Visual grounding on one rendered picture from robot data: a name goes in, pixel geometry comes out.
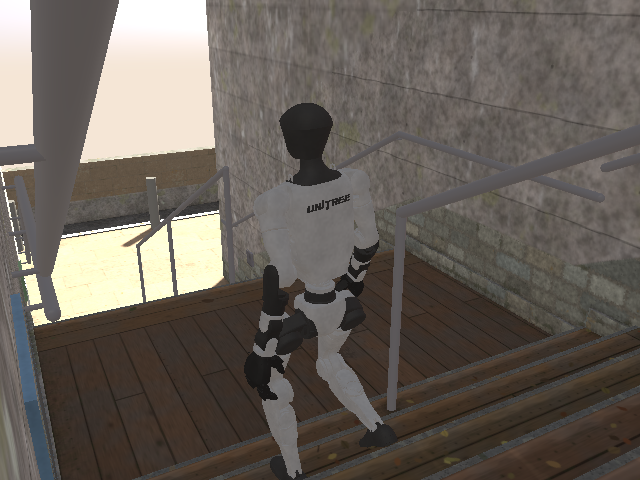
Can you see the robot right hand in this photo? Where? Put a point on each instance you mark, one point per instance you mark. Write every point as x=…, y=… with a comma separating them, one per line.
x=356, y=288

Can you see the robot left hand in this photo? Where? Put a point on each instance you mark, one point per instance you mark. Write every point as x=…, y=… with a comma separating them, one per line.
x=258, y=373

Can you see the robot right upper arm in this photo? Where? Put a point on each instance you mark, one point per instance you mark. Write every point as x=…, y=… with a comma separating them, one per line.
x=366, y=235

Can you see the right robot forearm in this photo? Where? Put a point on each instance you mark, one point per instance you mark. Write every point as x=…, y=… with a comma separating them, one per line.
x=360, y=261

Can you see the right robot thigh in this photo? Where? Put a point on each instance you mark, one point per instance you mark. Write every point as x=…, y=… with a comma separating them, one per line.
x=328, y=346

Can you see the left robot forearm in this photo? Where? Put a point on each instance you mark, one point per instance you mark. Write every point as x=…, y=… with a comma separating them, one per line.
x=272, y=314

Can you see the robot left upper arm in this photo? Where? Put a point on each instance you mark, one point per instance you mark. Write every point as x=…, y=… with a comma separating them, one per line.
x=270, y=208

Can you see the robot left foot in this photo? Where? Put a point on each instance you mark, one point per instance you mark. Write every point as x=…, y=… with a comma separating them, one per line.
x=278, y=467

